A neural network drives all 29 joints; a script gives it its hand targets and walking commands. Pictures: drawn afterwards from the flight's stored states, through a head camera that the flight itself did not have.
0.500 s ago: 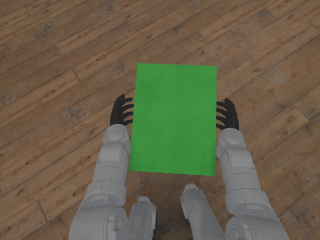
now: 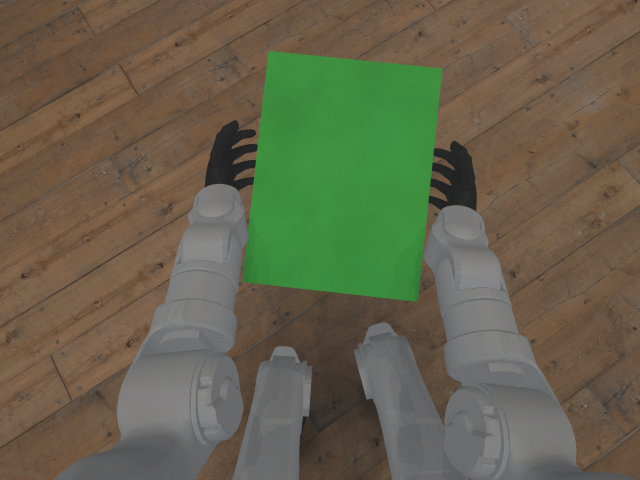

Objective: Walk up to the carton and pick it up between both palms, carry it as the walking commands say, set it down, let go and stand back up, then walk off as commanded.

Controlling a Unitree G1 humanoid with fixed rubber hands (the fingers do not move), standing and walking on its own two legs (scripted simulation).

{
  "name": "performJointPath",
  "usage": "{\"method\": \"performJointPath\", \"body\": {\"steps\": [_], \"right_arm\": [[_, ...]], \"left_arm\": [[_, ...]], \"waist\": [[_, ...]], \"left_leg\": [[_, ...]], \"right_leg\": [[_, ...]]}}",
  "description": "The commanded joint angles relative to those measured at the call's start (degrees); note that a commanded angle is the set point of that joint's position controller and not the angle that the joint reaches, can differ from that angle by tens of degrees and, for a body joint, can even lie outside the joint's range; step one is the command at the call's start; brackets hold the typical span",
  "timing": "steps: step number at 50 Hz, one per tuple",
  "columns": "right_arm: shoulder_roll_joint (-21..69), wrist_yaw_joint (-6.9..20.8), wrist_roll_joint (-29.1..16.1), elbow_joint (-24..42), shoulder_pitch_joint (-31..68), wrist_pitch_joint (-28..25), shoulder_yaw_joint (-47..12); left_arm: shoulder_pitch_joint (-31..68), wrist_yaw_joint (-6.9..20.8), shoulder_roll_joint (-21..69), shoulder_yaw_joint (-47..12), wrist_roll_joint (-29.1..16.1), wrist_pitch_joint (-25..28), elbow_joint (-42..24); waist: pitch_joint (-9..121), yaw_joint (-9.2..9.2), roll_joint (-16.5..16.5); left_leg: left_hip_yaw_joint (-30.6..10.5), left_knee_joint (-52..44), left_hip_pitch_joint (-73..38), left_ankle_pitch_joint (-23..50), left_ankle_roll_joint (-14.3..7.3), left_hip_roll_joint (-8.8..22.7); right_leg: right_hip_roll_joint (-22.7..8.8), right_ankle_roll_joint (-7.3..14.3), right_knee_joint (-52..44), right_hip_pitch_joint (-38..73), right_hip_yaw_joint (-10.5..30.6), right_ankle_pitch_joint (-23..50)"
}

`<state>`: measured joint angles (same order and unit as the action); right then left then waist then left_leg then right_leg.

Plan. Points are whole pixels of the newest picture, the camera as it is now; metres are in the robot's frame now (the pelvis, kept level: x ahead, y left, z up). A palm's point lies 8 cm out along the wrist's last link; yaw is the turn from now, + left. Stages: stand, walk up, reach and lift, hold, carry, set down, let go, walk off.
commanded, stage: set down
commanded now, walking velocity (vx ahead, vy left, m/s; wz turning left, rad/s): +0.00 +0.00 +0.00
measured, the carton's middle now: (339, 188) +0.50 -0.05 -0.16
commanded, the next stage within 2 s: none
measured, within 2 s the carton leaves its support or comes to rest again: neither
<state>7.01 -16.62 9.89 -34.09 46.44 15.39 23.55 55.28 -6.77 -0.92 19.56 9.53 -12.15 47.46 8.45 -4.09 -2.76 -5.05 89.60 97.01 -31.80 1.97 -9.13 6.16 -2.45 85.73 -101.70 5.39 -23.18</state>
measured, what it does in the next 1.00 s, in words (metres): lowers itself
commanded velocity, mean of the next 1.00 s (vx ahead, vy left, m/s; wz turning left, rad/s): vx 0.00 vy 0.00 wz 0.00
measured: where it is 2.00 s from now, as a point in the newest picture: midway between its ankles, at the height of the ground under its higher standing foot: (339, 423)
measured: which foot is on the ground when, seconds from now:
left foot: down 0.00-1.00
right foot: down 0.00-1.00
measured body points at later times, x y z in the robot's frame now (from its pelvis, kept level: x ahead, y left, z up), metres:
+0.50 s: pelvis -0.01 +0.01 -0.06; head +0.27 -0.02 +0.28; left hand +0.52 +0.09 -0.16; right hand +0.46 -0.20 -0.17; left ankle +0.06 +0.12 -0.53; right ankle +0.12 -0.12 -0.53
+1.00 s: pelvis -0.05 +0.00 -0.12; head +0.33 -0.04 +0.11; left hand +0.54 +0.07 -0.28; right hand +0.48 -0.21 -0.29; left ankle +0.07 +0.12 -0.53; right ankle +0.11 -0.12 -0.53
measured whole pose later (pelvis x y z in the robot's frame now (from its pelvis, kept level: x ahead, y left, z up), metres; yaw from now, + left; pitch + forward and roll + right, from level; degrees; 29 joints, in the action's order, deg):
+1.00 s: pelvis -0.05 +0.00 -0.12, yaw +2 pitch +30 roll +2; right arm -5.2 -18.0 1.7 -35.2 78.3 18.4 23.8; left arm 86.4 -12.0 -10.8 14.9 1.7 -15.5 47.5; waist -30.4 -6.3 -1.9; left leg -3.0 114.5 110.8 -34.2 4.4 -12.0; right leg 7.3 -3.8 110.4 -115.7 4.9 -24.7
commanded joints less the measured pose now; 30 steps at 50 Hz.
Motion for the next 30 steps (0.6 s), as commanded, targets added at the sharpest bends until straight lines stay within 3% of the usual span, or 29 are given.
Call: {"method": "performJointPath", "body": {"steps": [1, 2, 3, 4, 5, 6, 7, 8, 9, 10, 11, 12, 13, 14, 15, 16, 17, 18, 19, 20, 21, 22, 23, 24, 25, 26, 28, 29, 30], "right_arm": [[45.4, 23.2, -6.0, 2.0, 43.8, -2.7, -29.0], [46.4, 24.0, -4.8, -2.3, 39.8, -1.5, -27.8], [46.4, 23.9, -4.2, -3.5, 39.7, -2.1, -25.7], [48.5, 24.4, -4.9, -0.5, 40.7, -2.4, -26.6], [46.5, 25.3, -5.1, -1.0, 44.1, -2.1, -26.7], [45.8, 25.4, -4.2, -1.4, 44.9, -2.1, -24.9], [45.5, 25.1, -5.1, 0.4, 44.8, -2.6, -25.8], [44.5, 24.9, -7.2, 2.0, 47.3, -3.1, -27.5], [47.0, 24.7, -8.5, 5.4, 49.5, -3.2, -30.2], [47.2, 25.0, -6.7, 4.2, 46.2, -2.5, -28.4], [45.2, 25.0, -8.7, 5.4, 49.9, -2.9, -28.7], [46.3, 24.6, -9.8, 8.2, 52.4, -3.7, -30.6], [48.4, 24.4, -11.1, 5.6, 50.0, -3.3, -31.5], [47.5, 24.8, -10.5, 7.4, 49.6, -2.8, -31.7], [42.5, 24.9, -9.2, 3.0, 48.8, -2.6, -28.5], [42.8, 25.1, -10.1, 4.4, 53.9, -2.4, -29.1], [43.0, 25.6, -6.8, -2.7, 49.8, -1.7, -25.8], [41.8, 26.2, -8.1, -1.8, 52.1, -2.3, -25.8], [41.6, 25.6, -7.9, 1.0, 54.1, -2.9, -27.5], [40.5, 25.5, -6.6, -1.5, 49.9, -2.3, -25.0], [41.6, 25.5, -5.1, -4.0, 50.9, -1.8, -23.8], [42.9, 25.4, -5.5, -4.2, 51.6, -1.5, -23.8], [42.3, 25.8, -5.1, -3.7, 50.7, -1.2, -23.0], [42.6, 25.7, -4.3, -5.9, 49.5, -1.6, -20.8], [42.2, 25.8, -5.2, -3.8, 53.7, -1.7, -22.5], [42.8, 25.2, -4.8, -1.5, 55.2, -1.9, -21.4], [43.4, 24.9, -6.8, 0.2, 55.9, -1.5, -24.5], [43.7, 24.9, -7.6, 1.1, 55.8, -1.9, -27.4], [42.1, 24.4, -7.4, 0.0, 53.0, -2.0, -24.7]], "left_arm": [[30.8, 14.8, 58.2, -24.8, -4.0, -0.3, 0.7], [29.9, 14.2, 59.6, -24.3, -2.5, -0.9, 2.9], [32.1, 14.2, 58.4, -24.4, -3.5, -0.3, 0.6], [33.0, 14.0, 60.0, -26.8, -4.8, -0.2, -1.3], [31.5, 13.7, 60.1, -25.0, -3.1, -1.0, 3.0], [33.9, 14.1, 58.9, -25.1, -3.3, -0.7, 2.1], [35.0, 13.7, 60.8, -24.8, -4.5, -0.6, 2.0], [37.9, 14.2, 60.3, -27.1, -6.0, 0.1, -0.1], [35.8, 13.8, 59.8, -28.3, -7.0, 0.9, -2.1], [38.0, 13.2, 58.3, -29.9, -8.2, 1.0, -4.1], [43.8, 12.8, 55.5, -30.3, -8.9, 1.4, -5.5], [43.9, 12.3, 57.5, -32.7, -9.8, 1.8, -7.2], [42.1, 11.9, 59.4, -34.5, -10.4, 1.9, -7.9], [41.0, 11.6, 58.8, -31.9, -9.2, 1.7, -5.8], [40.4, 11.4, 59.6, -28.9, -9.0, 1.0, -2.4], [36.4, 11.3, 58.5, -25.5, -6.4, 0.3, 1.6], [39.7, 10.8, 57.5, -22.4, -5.0, 0.3, 1.7], [38.5, 11.0, 57.1, -22.4, -3.4, -0.3, 4.6], [38.8, 11.6, 57.4, -24.2, -4.2, 0.2, 2.7], [38.1, 11.9, 58.0, -22.3, -3.3, -0.7, 5.6], [41.4, 12.2, 55.6, -20.4, -3.3, -0.2, 5.5], [40.3, 12.6, 53.2, -21.6, -3.2, -0.6, 5.1], [39.4, 12.6, 54.3, -21.0, -2.5, -0.9, 5.0], [41.0, 12.6, 57.4, -19.7, -2.6, -0.7, 6.6], [41.1, 12.8, 54.1, -20.5, -2.7, -0.5, 5.4], [43.9, 13.1, 56.1, -21.4, -4.3, -0.8, 5.7], [41.8, 13.8, 55.2, -21.8, -5.4, -0.1, 5.1], [46.5, 13.8, 55.4, -24.6, -8.1, 1.2, -0.7], [49.8, 13.6, 55.3, -26.8, -9.3, 1.0, -2.0]], "waist": [[57.8, -1.29, -2.3], [58.5, -2.93, -2.7], [55.6, -4.68, -0.8], [61.7, -3.94, -3.2], [59.7, -3.63, -3.1], [58.9, -5.48, -1.8], [61.4, -4.87, -3.0], [59.1, -5.89, -4.6], [66.2, -2.18, -1.3], [67.5, -5.67, -0.1], [69.0, -3.41, -2.9], [73.8, -5.27, -0.3], [72.5, -4.41, -1.6], [72.1, -3.57, -2.6], [66.6, -4.95, -4.2], [64.8, -1.37, -3.7], [58.7, -1.23, -3.1], [58.2, -1.32, -5.6], [61.5, -4.09, 0.1], [58.6, -5.08, -2.7], [59.7, -5.3, -1.6], [58.2, -4.57, 1.5], [59.7, -4.19, -0.2], [57.1, -5.62, -1.4], [58.2, -3.48, -0.8], [60.2, -6.2, -0.1], [61.0, -5.04, 2.2], [67.1, -5.39, 3.5], [68.8, -6.55, -2.1]], "left_leg": [[4.0, -9.1, -18.1, 14.1, 0.0, -2.0], [3.5, -9.9, -21.3, 10.8, -0.1, -1.8], [3.1, -8.7, -16.6, 12.9, 0.0, -1.5], [2.7, -8.3, -22.0, 16.2, -0.1, -1.7], [2.1, -9.9, -19.7, 15.7, 0.1, -1.3], [3.5, -8.2, -14.3, 13.0, 0.0, -1.9], [3.9, -8.5, -17.2, 14.2, -0.3, -2.8], [4.7, -6.1, -12.0, 14.5, -0.2, -2.7], [4.7, -5.9, -15.7, 17.2, -0.5, -3.2], [4.1, -5.1, -16.4, 20.6, -0.2, -2.6], [5.6, -3.5, -15.9, 18.3, 0.3, -3.1], [3.7, -2.5, -17.4, 20.7, -0.4, -2.9], [4.1, -2.3, -17.8, 23.9, -0.3, -3.3], [4.3, -3.1, -18.8, 22.4, 0.1, -2.7], [4.1, -3.3, -18.2, 17.0, 0.1, -2.2], [5.5, -3.0, -19.5, 17.1, 0.1, -3.1], [5.5, -2.8, -14.3, 14.1, 0.5, -3.2], [5.1, -3.4, -17.5, 15.3, 0.5, -2.9], [3.8, -1.3, -14.6, 14.4, -0.2, -2.8], [3.9, -1.0, -13.6, 14.2, -0.4, -1.9], [5.5, -0.6, -10.3, 8.4, -0.4, -3.1], [4.8, -0.1, -6.5, 10.1, -0.3, -2.8], [4.3, -0.4, -9.6, 13.0, -0.8, -2.3], [5.3, -0.4, -9.7, 11.9, -0.6, -3.1], [5.0, 0.3, -7.3, 12.4, -0.8, -3.2], [5.5, 0.7, -6.2, 10.5, -0.9, -3.5], [5.9, 2.0, -4.1, 14.6, -1.5, -3.6], [6.0, 3.9, -5.7, 17.0, -1.3, -3.4], [8.1, 3.6, -3.3, 14.1, -0.1, -4.5]], "right_leg": [[2.5, 0.2, -3.8, 35.0, -6.8, 13.2], [3.3, 0.4, -2.3, 31.9, -8.8, 10.0], [2.7, 0.6, -2.3, 31.1, -7.8, 13.0], [3.3, 0.5, -0.5, 31.1, -8.0, 14.8], [2.8, 0.2, -0.9, 30.8, -8.7, 15.3], [2.8, 0.3, -1.5, 32.5, -8.7, 13.7], [3.3, -0.3, -0.5, 32.6, -9.3, 15.8], [2.3, 0.4, -1.1, 35.1, -6.8, 17.1], [2.5, -1.0, 1.5, 38.1, -7.9, 20.2], [2.9, -1.2, 2.7, 34.5, -9.1, 22.9], [2.4, -1.1, 2.7, 34.8, -8.4, 21.5], [2.8, -1.1, 5.2, 35.0, -10.0, 23.4], [2.5, -1.2, 4.1, 36.0, -8.9, 25.0], [3.1, -1.3, 4.4, 33.5, -8.8, 23.2], [2.3, -0.8, 5.3, 29.0, -10.0, 16.9], [2.7, -1.2, 4.5, 26.9, -10.0, 16.4], [2.3, -0.4, 4.4, 24.3, -9.1, 13.5], [2.4, -0.6, 5.0, 19.9, -10.0, 12.8], [2.7, -0.5, 5.1, 22.3, -10.7, 13.0], [2.3, 0.0, 5.5, 22.4, -9.2, 13.2], [2.4, -0.2, 5.4, 24.2, -9.7, 9.5], [2.2, -0.1, 4.8, 26.5, -9.3, 11.4], [2.2, -0.9, 7.2, 23.3, -10.2, 14.3], [2.3, -1.0, 5.3, 23.2, -9.9, 12.1], [2.5, -0.8, 6.8, 22.3, -9.6, 12.9], [2.5, -0.9, 5.9, 26.5, -10.2, 12.1], [2.6, -2.0, 7.0, 28.2, -10.3, 16.7], [2.4, -1.8, 9.4, 30.5, -10.0, 21.3], [2.5, -1.5, 9.2, 31.9, -10.7, 20.0]]}}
